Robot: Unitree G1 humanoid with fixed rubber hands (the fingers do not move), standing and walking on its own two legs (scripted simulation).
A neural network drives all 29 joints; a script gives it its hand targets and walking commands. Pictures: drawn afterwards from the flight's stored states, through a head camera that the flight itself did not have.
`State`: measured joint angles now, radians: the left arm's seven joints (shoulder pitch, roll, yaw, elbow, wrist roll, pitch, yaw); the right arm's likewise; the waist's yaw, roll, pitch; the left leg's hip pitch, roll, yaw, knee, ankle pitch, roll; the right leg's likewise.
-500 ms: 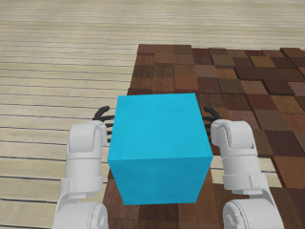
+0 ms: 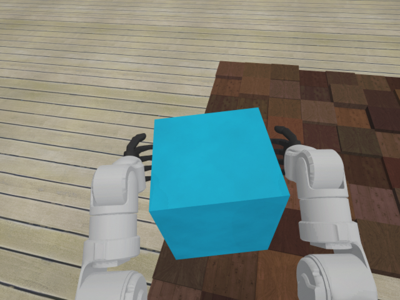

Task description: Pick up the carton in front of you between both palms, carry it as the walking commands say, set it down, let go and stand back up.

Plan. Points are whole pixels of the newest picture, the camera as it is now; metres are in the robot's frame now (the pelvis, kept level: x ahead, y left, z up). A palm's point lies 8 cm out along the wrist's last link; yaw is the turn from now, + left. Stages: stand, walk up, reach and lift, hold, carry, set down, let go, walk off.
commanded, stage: carry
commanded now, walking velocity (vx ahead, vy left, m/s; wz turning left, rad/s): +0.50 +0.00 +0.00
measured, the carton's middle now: (214, 188) +0.36 +0.01 +0.02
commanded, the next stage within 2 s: none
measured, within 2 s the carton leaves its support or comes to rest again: neither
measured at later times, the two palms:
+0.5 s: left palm (159, 58) +0.69 +0.16 +0.14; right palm (273, 59) +0.67 -0.14 +0.14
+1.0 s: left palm (171, 8) +0.97 +0.16 +0.16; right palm (261, 4) +0.98 -0.14 +0.16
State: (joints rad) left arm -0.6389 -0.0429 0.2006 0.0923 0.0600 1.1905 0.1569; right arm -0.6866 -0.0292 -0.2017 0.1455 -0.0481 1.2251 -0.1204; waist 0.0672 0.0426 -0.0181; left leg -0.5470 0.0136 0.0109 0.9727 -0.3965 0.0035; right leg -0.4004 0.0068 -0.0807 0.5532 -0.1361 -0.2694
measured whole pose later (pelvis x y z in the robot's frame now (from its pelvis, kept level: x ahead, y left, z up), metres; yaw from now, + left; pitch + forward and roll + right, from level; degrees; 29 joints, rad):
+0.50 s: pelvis +0.30 +0.02 -0.03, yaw +1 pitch +6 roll +0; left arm -0.87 0.03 0.26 0.14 0.06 1.33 0.14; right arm -0.84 -0.02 -0.26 0.14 -0.04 1.32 -0.16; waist -0.06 -0.02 -0.07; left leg -0.12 -0.01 0.09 0.46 -0.43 0.03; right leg -0.71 -0.02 -0.07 0.74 -0.15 -0.05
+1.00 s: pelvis +0.60 +0.01 -0.02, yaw -2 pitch +5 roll +2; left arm -0.84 0.00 0.28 0.08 0.05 1.30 0.13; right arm -0.86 0.00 -0.27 0.09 -0.09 1.33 -0.15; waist 0.04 -0.02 -0.05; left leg -0.60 -0.01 0.10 0.63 -0.14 0.05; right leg -0.18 0.01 -0.08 0.54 -0.41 -0.07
